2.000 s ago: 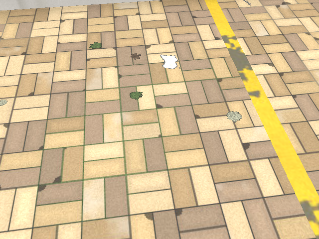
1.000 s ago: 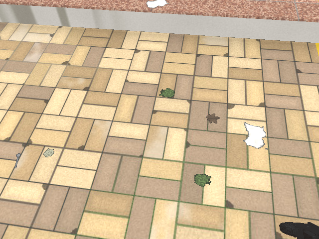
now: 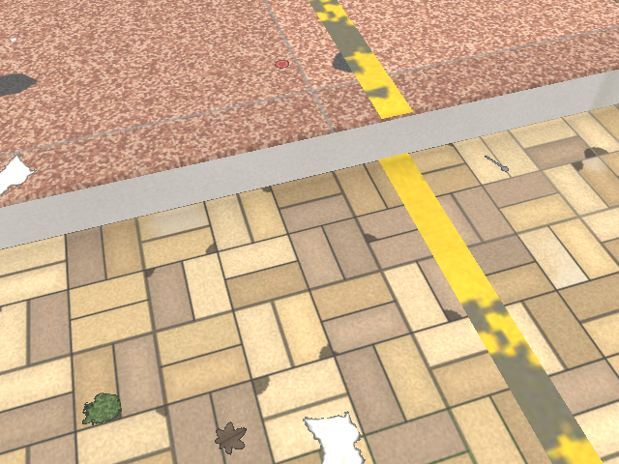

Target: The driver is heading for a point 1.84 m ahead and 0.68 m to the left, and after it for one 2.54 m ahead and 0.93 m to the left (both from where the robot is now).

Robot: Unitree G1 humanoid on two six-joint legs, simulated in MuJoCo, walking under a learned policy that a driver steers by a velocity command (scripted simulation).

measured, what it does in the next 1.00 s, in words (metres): walks ahead, turning left: left foot, then right foot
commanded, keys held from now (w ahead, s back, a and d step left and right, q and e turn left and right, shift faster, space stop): w+q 0.94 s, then w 0.06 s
